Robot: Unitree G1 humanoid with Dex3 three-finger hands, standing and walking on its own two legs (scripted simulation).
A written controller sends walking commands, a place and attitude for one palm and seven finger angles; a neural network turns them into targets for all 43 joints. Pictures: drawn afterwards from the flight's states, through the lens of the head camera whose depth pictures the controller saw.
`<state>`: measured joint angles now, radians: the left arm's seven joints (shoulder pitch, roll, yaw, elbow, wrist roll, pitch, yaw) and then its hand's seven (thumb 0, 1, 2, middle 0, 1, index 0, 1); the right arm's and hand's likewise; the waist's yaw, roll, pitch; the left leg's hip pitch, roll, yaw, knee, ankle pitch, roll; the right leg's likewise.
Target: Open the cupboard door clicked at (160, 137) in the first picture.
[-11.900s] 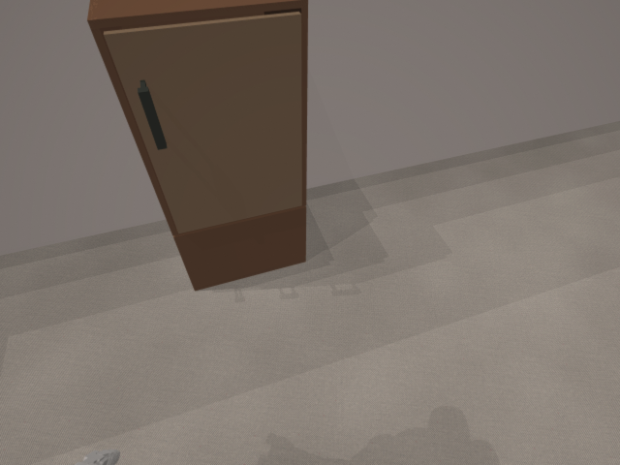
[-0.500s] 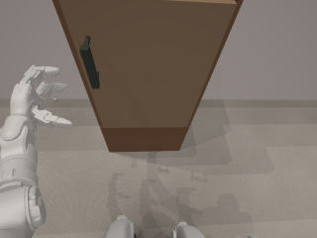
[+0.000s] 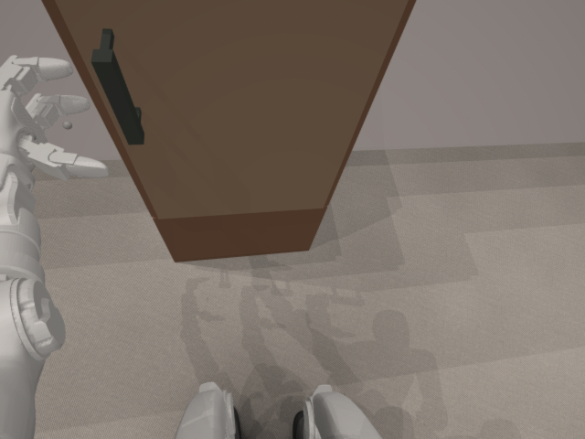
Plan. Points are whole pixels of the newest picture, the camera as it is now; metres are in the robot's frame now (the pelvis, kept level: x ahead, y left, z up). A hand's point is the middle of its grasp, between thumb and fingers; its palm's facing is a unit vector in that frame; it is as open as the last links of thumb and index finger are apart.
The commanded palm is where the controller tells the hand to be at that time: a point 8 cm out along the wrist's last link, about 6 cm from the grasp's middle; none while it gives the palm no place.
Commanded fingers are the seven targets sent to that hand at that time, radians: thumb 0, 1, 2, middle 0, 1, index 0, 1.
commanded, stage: move the hooked fingers beside the handle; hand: left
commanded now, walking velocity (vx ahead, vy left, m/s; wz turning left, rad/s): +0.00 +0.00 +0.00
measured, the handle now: (122, 91) +0.56 +0.20 +0.08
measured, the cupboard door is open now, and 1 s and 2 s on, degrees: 0 0 0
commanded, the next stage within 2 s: slide the fingers in behind the handle in 0.84 s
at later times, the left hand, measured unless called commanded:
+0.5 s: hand (67, 120) +0.52 +0.26 +0.07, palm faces +0.06 -1.00 +0.00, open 14.0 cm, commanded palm +0.50 +0.29 +0.07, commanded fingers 0.00 -0.50 0.30 -0.30 -1.20 -0.30 -1.20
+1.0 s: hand (77, 125) +0.50 +0.24 +0.08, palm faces +0.06 -1.00 -0.01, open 14.0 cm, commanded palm +0.48 +0.27 +0.07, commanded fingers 0.00 -0.50 0.30 -0.30 -1.20 -0.30 -1.20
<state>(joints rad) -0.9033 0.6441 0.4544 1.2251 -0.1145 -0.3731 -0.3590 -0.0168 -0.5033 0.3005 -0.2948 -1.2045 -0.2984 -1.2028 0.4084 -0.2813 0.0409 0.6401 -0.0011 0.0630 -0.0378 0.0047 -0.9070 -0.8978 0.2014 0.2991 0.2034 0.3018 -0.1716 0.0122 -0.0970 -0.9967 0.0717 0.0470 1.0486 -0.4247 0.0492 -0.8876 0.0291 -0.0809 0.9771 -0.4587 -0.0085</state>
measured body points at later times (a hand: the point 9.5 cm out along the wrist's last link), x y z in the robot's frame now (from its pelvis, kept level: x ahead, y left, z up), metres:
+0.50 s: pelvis +0.01 +0.00 +0.00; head +0.15 +0.04 +0.43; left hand +0.51 +0.31 +0.07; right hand +0.01 -0.27 -0.10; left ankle +0.04 +0.09 -0.67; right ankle +0.00 -0.12 -0.67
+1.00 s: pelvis +0.01 +0.00 +0.00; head +0.13 +0.03 +0.43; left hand +0.49 +0.29 +0.08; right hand +0.02 -0.27 -0.10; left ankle +0.04 +0.09 -0.67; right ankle +0.00 -0.12 -0.67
